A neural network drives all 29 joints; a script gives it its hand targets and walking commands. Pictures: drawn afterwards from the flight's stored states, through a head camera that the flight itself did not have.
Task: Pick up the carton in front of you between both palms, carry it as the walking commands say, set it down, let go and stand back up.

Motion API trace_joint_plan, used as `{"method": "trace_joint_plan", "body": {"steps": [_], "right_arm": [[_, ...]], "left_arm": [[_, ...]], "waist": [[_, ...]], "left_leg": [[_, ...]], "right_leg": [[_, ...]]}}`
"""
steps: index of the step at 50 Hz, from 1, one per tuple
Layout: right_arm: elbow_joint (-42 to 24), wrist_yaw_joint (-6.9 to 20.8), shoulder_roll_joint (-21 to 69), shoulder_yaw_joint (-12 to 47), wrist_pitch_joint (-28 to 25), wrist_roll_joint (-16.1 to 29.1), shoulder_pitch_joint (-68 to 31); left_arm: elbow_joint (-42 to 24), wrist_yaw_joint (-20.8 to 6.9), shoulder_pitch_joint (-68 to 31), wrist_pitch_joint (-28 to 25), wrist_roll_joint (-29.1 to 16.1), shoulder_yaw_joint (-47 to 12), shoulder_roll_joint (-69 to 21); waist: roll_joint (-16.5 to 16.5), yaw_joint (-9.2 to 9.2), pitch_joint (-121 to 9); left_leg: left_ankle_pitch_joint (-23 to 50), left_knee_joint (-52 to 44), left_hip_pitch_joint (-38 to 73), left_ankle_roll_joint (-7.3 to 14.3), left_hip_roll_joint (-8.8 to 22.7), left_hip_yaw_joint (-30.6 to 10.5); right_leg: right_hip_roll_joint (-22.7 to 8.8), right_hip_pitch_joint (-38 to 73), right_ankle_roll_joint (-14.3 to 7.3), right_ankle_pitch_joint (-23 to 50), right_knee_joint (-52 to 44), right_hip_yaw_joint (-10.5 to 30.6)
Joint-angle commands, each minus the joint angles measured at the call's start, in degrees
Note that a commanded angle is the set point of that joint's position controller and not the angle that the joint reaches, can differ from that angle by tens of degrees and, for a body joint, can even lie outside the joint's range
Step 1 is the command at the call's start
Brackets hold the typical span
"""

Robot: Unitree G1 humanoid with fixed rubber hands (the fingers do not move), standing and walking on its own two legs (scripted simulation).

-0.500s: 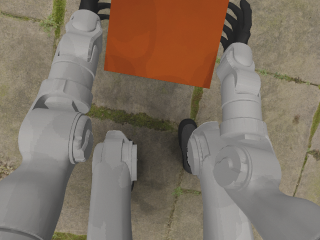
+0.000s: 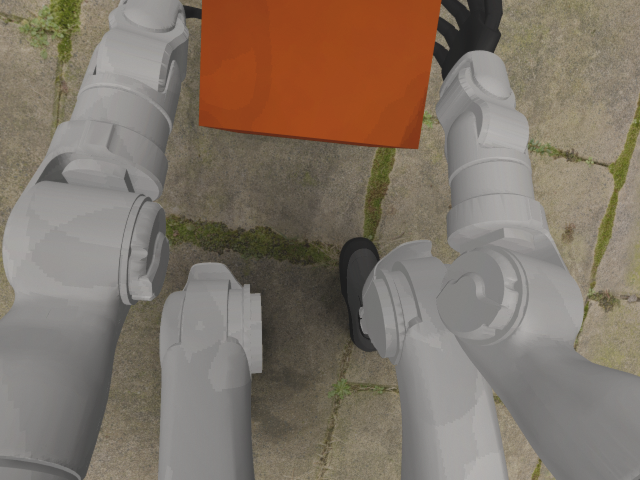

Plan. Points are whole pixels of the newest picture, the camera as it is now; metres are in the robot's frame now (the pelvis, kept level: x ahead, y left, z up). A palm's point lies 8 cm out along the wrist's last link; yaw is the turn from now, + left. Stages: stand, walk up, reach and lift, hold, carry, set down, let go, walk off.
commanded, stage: set down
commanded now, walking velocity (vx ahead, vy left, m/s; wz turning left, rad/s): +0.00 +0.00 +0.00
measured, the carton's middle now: (315, 54) +0.54 -0.03 -0.24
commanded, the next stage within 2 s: none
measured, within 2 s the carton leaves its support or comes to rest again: rests again in 0.46 s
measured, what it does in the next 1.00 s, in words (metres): stands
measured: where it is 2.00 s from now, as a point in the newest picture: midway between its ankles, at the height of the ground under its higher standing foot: (298, 337)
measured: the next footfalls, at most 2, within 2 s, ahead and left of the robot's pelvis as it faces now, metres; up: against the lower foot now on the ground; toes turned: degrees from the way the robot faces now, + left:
none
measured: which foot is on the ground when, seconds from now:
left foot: down 0.00-1.00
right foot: down 0.00-1.00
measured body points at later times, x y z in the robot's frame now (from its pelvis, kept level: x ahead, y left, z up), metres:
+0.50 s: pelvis +0.00 -0.01 -0.01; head +0.37 +0.05 +0.25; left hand +0.57 +0.12 -0.19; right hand +0.54 -0.19 -0.16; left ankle +0.07 +0.10 -0.35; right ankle +0.14 -0.14 -0.35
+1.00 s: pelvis +0.00 -0.01 -0.01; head +0.37 +0.05 +0.23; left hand +0.57 +0.17 -0.21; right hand +0.50 -0.22 -0.19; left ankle +0.07 +0.10 -0.35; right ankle +0.14 -0.14 -0.35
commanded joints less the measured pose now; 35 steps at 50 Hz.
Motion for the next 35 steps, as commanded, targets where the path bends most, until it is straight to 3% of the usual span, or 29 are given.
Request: {"method": "trace_joint_plan", "body": {"steps": [1,2,3,4,5,6,7,8,9,10,11,12,14,15,17,19,20,21,22,23,26,27,28,30,31,32,33,34,35], "right_arm": [[5.86,11.8,39.33,16.83,2.27,0.97,-20.54],[3.27,11.99,37.83,17.86,1.5,1.22,-19.03],[4.09,11.87,36.93,17.71,1.02,2.42,-20.15],[7.77,12.56,39.94,18.18,2.4,3.09,-19.07],[4.01,12.61,37.97,20.45,1.51,3.55,-18.68],[9.11,12.47,40.29,16.81,1.5,2.18,-16.76],[8.92,12.11,36.18,16.67,1.76,1.6,-16.96],[7.8,12.67,37.65,15.99,1.77,1.8,-17.25],[7.88,13.03,40.39,15.78,2.11,3.04,-18.85],[9.36,12.9,38.01,16.12,2.38,1.52,-17.45],[7.1,12.88,38.28,16.53,1.33,2.62,-19.82],[5.31,12.68,40.31,19.62,0.97,5.05,-20.49],[7.86,12.23,39.29,17.03,0.69,4.19,-17.77],[3.47,12.26,37.46,20.88,0.71,5.72,-21.69],[5.74,12.36,34.87,18.0,0.8,2.61,-20.83],[9.81,12.06,33.03,16.13,1.02,3.97,-18.18],[12.04,11.31,33.48,14.24,0.95,1.6,-16.15],[10.91,11.54,32.58,13.86,1.65,1.41,-15.15],[12.14,11.57,33.56,12.27,1.04,1.4,-14.12],[10.18,11.71,31.31,13.63,1.84,1.66,-16.16],[7.47,10.89,31.16,16.77,0.09,3.41,-17.92],[13.14,11.17,29.31,15.34,0.79,3.62,-12.8],[11.22,11.81,29.52,15.05,0.92,3.04,-17.58],[14.4,11.79,29.34,11.46,1.06,0.51,-11.45],[12.07,11.8,28.39,14.12,0.93,2.61,-13.89],[12.69,11.33,26.61,12.64,0.32,1.04,-12.25],[13.76,10.89,23.91,11.16,0.23,2.02,-12.8],[14.34,10.07,20.88,10.04,-0.52,1.94,-9.91],[11.32,9.17,15.92,11.25,-2.02,1.88,-8.3]], "left_arm": [[-8.58,-12.12,-23.58,-4.63,-0.86,-3.49,-45.47],[-8.49,-12.37,-21.98,-4.45,-2.36,-4.01,-44.19],[-6.97,-12.38,-19.21,-4.47,-2.86,-5.17,-45.52],[-9.37,-12.49,-23.19,-5.22,-0.67,-4.3,-42.69],[-10.81,-13.09,-24.65,-5.09,-2.69,-3.87,-44.55],[-6.89,-12.66,-23.78,-5.04,-0.94,-5.82,-42.32],[-3.34,-12.82,-20.83,-4.3,-0.87,-3.32,-42.24],[-7.46,-12.75,-23.17,-4.23,-1.5,-4.48,-42.4],[-12.03,-12.61,-28.69,-4.91,-2.83,-6.71,-41.72],[-7.5,-12.98,-20.52,-4.31,1.3,-3.73,-39.06],[-8.26,-13.05,-21.72,-4.38,-1.18,-4.14,-42.81],[-6.88,-12.91,-21.05,-4.37,0.49,-3.04,-39.55],[-8.51,-13.12,-23.96,-4.89,-0.97,-3.73,-40.07],[-6.11,-12.98,-17.87,-4.29,0.84,-3.04,-39.89],[-6.23,-13.58,-19.34,-4.15,0.69,-0.77,-42.07],[-5.44,-12.74,-16.19,-3.87,3.97,-0.52,-34.49],[-2.57,-12.96,-17.26,-3.72,3.99,-0.2,-37.12],[-3.7,-13.64,-16.5,-3.29,2.97,0.1,-37.2],[-4.05,-13.68,-16.68,-3.39,3.04,-1.99,-37.54],[-0.42,-14.02,-13.28,-2.64,4.09,1.68,-34.77],[-1.79,-13.35,-16.31,-3.45,3.32,0.42,-35.58],[-4.11,-13.09,-15.45,-4.14,4.12,-0.45,-33.2],[-1.2,-12.56,-13.23,-3.83,4.88,0.51,-33.25],[-4.25,-12.86,-16.43,-4.35,4.69,0.22,-31.95],[-4.43,-12.64,-15.3,-4.24,4.5,1.57,-31.42],[-3.29,-12.07,-14.87,-4.88,5.3,3.49,-28.41],[-4.3,-11.1,-15.27,-4.98,5.05,1.17,-26.31],[-0.44,-10.21,-12.18,-5.14,5.88,2.18,-23.8],[-3.95,-9.15,-9.59,-6.12,6.49,4.15,-19.78]], "waist": [[14.64,4.46,-47.94],[13.18,1.21,-48.63],[15.81,2.08,-48.85],[12.82,4.28,-47.83],[9.82,1.26,-48.62],[12.8,4.1,-46.22],[11.98,-1.07,-43.72],[13.13,3.33,-45.2],[12.11,0.95,-43.97],[11.1,5.52,-43.34],[11.23,2.32,-45.06],[7.49,6.68,-45.47],[11.9,3.95,-44.02],[11.27,8.6,-42.98],[9.38,4.99,-42.57],[10.71,8.46,-38.65],[10.14,4.71,-39.75],[11.51,6.2,-39.56],[12.22,3.36,-39.41],[10.86,7.68,-37.11],[8.78,5.05,-39.23],[13.23,7.82,-37.51],[10.25,7.4,-34.86],[9.98,3.03,-36.58],[10.07,7.39,-37.04],[7.79,6.17,-36.11],[11.77,7.56,-36.48],[11.15,5.57,-35.48],[11.78,7.55,-35.65]], "left_leg": [[19.62,-17.25,24.72,0.38,-0.56,-0.73],[19.92,-16.54,24.53,-0.26,-0.14,-1.31],[22.2,-17.36,27.06,-0.27,0.61,-2.35],[21.99,-14.62,25.1,-0.21,0.1,-0.39],[20.02,-15.32,23.77,0.32,0.04,-1.74],[17.63,-15.76,21.25,-0.22,-0.73,-0.22],[15.93,-15.24,23.7,0.11,1.01,-1.56],[20.01,-15.94,24.45,0.78,0.77,-2.21],[20.08,-15.87,24.93,1.2,0.95,-3.25],[19.89,-14.43,22.86,0.28,0.0,-0.81],[21.4,-15.72,21.02,0.78,0.57,-1.91],[22.87,-14.03,23.82,1.6,0.56,-1.56],[18.87,-13.93,20.69,0.65,0.98,-0.85],[22.87,-13.55,21.66,1.31,1.11,-0.88],[23.46,-14.42,18.98,1.39,0.9,-2.75],[20.58,-13.65,18.82,1.3,1.49,-1.48],[19.27,-13.54,19.35,1.67,1.6,-1.91],[20.76,-14.46,20.41,1.83,1.08,-2.41],[19.65,-14.08,19.09,1.42,1.07,-2.35],[18.91,-13.94,18.34,1.91,1.2,-1.96],[18.75,-11.21,18.37,1.4,1.04,-2.21],[18.96,-13.26,20.26,1.2,1.6,-1.23],[21.96,-13.62,18.95,2.62,1.85,-3.35],[22.68,-12.57,21.1,1.73,1.23,-2.83],[22.44,-11.15,19.75,1.79,1.65,-2.78],[19.87,-12.62,17.55,1.98,0.97,-1.79],[19.06,-12.95,18.21,2.11,1.12,-1.82],[22.54,-13.68,20.7,1.68,2.42,-3.19],[20.07,-11.95,17.51,0.55,1.59,-1.08]], "right_leg": [[4.47,27.53,-2.67,14.6,-0.27,-7.91],[4.59,28.88,-2.54,14.63,-0.35,-8.18],[4.11,26.51,-2.08,14.88,0.76,-8.87],[4.51,28.25,-2.47,15.97,0.75,-6.9],[5.43,30.52,-2.52,15.75,0.5,-8.38],[5.26,28.41,-3.01,14.4,0.64,-7.38],[4.77,30.99,-2.4,12.35,0.47,-8.2],[4.18,27.44,-2.26,13.51,1.7,-7.41],[4.17,25.37,-2.81,12.98,1.87,-7.59],[4.52,27.81,-2.71,14.32,0.57,-6.31],[4.45,28.97,-2.78,15.88,2.03,-8.04],[5.15,28.1,-2.06,16.03,1.82,-7.36],[5.19,31.22,-3.28,15.61,1.95,-5.97],[4.54,29.52,-2.22,16.57,2.18,-5.0],[4.75,27.39,-2.4,16.61,2.88,-6.67],[4.8,23.82,-1.83,14.93,2.02,-5.59],[4.89,27.49,-2.34,15.25,2.17,-5.79],[5.34,27.22,-2.67,13.89,1.54,-5.56],[5.18,26.27,-2.85,13.98,2.18,-6.47],[4.88,24.14,-2.48,12.65,2.07,-5.89],[4.96,27.13,-2.57,14.83,3.17,-5.37],[5.03,24.43,-2.31,13.26,1.75,-4.8],[4.39,21.9,-2.06,13.25,3.29,-5.14],[5.43,22.18,-3.09,14.03,1.62,-5.6],[4.42,22.21,-2.96,14.66,3.72,-4.48],[5.09,26.29,-2.96,14.86,2.25,-4.79],[4.59,24.14,-3.28,13.94,3.39,-4.14],[4.79,23.97,-2.17,14.89,2.88,-5.94],[4.51,25.99,-2.77,16.24,2.89,-4.18]]}}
